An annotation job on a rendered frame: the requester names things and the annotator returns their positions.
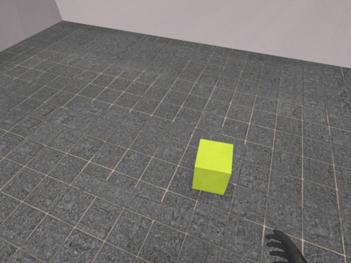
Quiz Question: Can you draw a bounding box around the right robot hand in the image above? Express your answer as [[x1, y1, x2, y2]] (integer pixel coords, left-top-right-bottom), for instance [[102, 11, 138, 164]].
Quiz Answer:
[[265, 230, 307, 263]]

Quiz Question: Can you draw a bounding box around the carton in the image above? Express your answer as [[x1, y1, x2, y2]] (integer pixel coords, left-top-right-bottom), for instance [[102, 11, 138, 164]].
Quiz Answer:
[[192, 139, 233, 195]]

